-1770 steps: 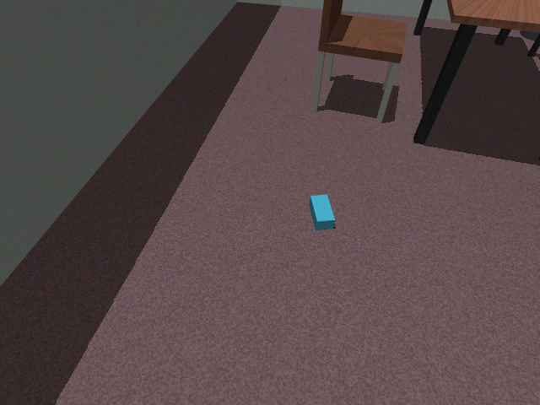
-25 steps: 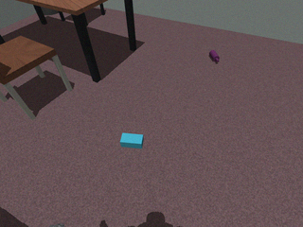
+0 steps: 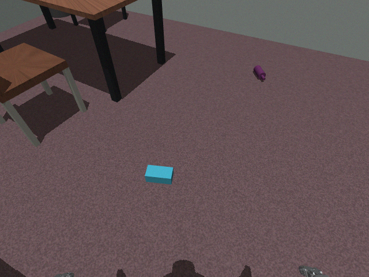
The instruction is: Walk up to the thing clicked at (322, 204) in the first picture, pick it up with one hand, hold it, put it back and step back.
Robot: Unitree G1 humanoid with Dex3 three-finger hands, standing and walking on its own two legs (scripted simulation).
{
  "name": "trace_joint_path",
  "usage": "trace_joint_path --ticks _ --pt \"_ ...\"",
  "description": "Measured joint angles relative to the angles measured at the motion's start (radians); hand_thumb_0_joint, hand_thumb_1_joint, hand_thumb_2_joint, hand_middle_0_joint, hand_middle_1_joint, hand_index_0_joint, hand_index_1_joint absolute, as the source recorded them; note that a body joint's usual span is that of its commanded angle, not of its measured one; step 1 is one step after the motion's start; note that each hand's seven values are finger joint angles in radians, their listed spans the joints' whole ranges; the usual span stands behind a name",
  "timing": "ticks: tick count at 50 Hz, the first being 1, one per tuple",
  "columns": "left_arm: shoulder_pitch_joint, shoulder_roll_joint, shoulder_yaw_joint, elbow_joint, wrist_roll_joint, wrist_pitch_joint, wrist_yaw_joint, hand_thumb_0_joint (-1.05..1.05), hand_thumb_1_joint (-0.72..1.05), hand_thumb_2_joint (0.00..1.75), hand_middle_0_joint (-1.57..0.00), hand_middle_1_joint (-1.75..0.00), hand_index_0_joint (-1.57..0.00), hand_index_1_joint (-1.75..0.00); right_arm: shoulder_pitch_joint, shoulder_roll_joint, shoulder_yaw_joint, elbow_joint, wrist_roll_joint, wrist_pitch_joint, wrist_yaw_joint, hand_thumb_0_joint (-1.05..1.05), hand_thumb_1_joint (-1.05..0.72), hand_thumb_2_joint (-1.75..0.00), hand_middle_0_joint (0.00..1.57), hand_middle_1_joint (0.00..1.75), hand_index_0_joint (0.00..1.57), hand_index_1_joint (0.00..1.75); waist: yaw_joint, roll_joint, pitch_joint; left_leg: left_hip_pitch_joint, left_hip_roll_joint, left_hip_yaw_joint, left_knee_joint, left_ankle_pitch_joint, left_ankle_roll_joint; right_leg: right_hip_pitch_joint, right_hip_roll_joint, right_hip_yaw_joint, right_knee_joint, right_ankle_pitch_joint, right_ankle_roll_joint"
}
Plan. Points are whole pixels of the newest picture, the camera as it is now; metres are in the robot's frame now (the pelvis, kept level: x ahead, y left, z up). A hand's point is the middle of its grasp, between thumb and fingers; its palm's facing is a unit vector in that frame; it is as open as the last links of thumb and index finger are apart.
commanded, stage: walk up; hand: left
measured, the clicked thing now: (159, 174) +0.83 +0.18 -0.74
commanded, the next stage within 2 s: stand in 0.02 s
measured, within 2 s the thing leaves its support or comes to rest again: neither
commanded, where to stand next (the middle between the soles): +0.44 -0.05 m, yaw -2 degrees
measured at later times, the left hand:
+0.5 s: hand out of the picture +0.04 +0.23 -0.15, palm faces -0.04 -0.94 -0.33, open 7.4 cm
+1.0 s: hand out of the picture +0.09 +0.24 -0.15, palm faces -0.04 -0.94 -0.34, open 7.4 cm
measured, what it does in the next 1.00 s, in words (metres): stands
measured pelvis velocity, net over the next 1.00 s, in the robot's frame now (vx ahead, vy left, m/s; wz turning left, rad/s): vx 0.00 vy -0.02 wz -0.01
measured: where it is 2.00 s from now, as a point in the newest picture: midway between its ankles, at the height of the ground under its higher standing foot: (183, 268)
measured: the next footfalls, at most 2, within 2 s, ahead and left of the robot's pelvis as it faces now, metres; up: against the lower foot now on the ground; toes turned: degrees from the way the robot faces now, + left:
left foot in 1.26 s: +0.14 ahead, +0.13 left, +0.00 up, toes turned +4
right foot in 1.74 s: +0.35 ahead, -0.11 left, +0.00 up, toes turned -4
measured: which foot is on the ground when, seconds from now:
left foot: down 0.00-1.00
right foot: down 0.00-1.00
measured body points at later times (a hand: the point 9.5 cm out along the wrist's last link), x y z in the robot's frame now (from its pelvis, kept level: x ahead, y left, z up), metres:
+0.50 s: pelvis -0.02 -0.02 +0.01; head -0.02 -0.01 +0.46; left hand +0.04 +0.28 -0.13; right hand +0.03 -0.32 -0.12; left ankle +0.01 +0.12 -0.74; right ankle -0.02 -0.14 -0.74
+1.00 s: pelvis +0.00 -0.02 +0.01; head +0.02 -0.02 +0.46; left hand +0.09 +0.29 -0.12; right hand +0.08 -0.32 -0.12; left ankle +0.01 +0.12 -0.74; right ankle -0.02 -0.14 -0.74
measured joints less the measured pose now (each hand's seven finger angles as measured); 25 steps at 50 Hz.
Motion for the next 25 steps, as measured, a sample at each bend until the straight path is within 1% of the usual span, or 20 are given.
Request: trace_joint_path --ticks 3,13,25 --pt "0.007 -0.003 -0.004 0.014 0.001 -0.003 -0.002 0.01 0.90 0.89 -0.20 -0.30 -0.20 -0.30 -0.004 -0.001 0.003 0.011 0.000 -0.001 0.006 0.00 -0.90 -0.90 0.20 0.30 0.21 0.30 0.001 0.005 -0.004 0.018 0.005 -0.001 -0.032 0.021 -0.006 0.014 0.005 -0.001 -0.026 0.018 -0.005" --pt "0.035 -0.018 -0.022 0.057 0.004 -0.008 -0.007 0.01 0.90 0.89 -0.20 -0.30 -0.20 -0.30 0.019 -0.017 0.005 0.049 0.001 0.004 0.019 0.00 -0.90 -0.90 0.20 0.30 0.21 0.30 -0.011 0.009 0.006 0.044 0.024 -0.007 -0.124 0.091 -0.023 0.038 0.025 -0.008 -0.113 0.084 -0.020" --pt "0.057 -0.010 -0.020 0.070 0.006 0.001 -0.014 0.01 0.90 0.89 -0.20 -0.30 -0.20 -0.30 0.090 -0.026 0.007 0.083 -0.005 0.007 0.018 0.00 -0.90 -0.90 0.20 0.30 0.21 0.30 -0.020 -0.002 -0.008 0.027 0.030 -0.005 -0.135 0.108 -0.028 0.016 0.032 -0.005 -0.116 0.099 -0.026"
